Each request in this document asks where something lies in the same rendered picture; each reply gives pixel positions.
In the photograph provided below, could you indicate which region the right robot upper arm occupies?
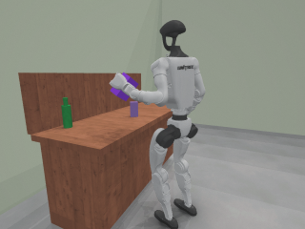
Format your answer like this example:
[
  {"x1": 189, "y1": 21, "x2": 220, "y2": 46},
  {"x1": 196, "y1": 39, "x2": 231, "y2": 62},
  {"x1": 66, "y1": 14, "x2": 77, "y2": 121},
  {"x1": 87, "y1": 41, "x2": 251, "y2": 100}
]
[{"x1": 191, "y1": 57, "x2": 206, "y2": 98}]

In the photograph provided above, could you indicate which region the robot left shin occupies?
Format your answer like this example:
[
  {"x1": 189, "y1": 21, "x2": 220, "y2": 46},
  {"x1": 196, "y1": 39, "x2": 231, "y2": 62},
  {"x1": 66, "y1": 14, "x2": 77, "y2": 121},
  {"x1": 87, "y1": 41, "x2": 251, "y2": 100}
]
[{"x1": 152, "y1": 173, "x2": 173, "y2": 220}]

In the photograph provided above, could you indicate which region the robot left hand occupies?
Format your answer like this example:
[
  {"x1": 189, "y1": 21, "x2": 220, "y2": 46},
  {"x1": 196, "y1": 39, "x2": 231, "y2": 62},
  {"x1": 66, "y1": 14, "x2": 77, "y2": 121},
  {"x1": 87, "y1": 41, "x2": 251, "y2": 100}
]
[{"x1": 109, "y1": 72, "x2": 128, "y2": 91}]

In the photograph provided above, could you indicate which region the table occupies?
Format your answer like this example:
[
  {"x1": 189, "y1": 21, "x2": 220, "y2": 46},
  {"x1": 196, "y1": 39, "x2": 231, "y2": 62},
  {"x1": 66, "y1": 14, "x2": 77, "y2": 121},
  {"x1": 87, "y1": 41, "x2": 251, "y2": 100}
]
[{"x1": 18, "y1": 73, "x2": 173, "y2": 229}]

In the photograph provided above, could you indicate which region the left robot upper arm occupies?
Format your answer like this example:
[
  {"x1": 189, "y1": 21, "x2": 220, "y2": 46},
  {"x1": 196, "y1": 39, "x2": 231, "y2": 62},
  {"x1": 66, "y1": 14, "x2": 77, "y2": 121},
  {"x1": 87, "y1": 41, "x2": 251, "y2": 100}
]
[{"x1": 151, "y1": 57, "x2": 170, "y2": 107}]

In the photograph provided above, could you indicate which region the robot left forearm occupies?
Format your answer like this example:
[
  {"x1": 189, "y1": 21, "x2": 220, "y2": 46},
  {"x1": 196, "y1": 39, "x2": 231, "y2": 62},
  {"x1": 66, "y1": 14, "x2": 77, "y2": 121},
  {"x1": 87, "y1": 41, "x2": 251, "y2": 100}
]
[{"x1": 121, "y1": 82, "x2": 164, "y2": 105}]

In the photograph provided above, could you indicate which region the robot right forearm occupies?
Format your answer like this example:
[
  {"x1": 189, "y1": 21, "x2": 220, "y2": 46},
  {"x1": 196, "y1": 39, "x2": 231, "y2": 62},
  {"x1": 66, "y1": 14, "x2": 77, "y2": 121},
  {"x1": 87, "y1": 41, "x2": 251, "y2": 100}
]
[{"x1": 184, "y1": 95, "x2": 204, "y2": 115}]

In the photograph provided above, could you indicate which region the sponge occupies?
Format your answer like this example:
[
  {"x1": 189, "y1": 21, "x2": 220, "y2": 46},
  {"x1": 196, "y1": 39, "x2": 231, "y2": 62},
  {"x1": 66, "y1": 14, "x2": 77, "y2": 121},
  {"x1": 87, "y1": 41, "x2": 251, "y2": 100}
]
[{"x1": 111, "y1": 73, "x2": 138, "y2": 101}]

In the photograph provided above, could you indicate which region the robot torso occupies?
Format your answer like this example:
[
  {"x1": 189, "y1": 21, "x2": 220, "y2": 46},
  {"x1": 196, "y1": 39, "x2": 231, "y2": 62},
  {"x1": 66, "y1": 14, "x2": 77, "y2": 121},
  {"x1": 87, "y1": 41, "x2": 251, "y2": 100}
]
[{"x1": 166, "y1": 54, "x2": 195, "y2": 140}]

